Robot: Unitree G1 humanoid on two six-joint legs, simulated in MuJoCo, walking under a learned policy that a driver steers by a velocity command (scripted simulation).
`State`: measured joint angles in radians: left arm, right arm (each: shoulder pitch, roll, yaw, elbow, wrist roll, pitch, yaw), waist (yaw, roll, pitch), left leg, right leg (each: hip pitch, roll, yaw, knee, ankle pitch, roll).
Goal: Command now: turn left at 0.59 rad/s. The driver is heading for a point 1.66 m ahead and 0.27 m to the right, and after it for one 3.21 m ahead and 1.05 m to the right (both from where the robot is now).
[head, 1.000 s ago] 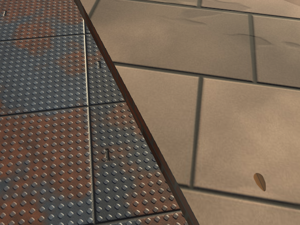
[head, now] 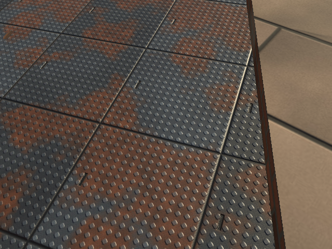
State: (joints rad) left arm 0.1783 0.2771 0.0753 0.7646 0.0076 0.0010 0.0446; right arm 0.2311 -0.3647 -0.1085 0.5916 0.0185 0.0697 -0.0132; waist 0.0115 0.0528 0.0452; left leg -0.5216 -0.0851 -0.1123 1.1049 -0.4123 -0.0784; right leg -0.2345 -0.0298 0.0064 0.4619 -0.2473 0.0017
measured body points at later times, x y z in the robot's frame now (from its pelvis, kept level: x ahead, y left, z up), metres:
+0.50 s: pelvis +0.01 +0.06 -0.01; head +0.03 +0.06 +0.44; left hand +0.10 +0.35 -0.13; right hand +0.19 -0.20 -0.09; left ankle +0.00 +0.16 -0.74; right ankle -0.02 -0.08 -0.70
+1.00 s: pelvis +0.00 +0.00 +0.00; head +0.03 -0.05 +0.45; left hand +0.22 +0.23 -0.07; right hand +0.07 -0.33 -0.11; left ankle +0.06 +0.17 -0.67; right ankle -0.01 -0.08 -0.74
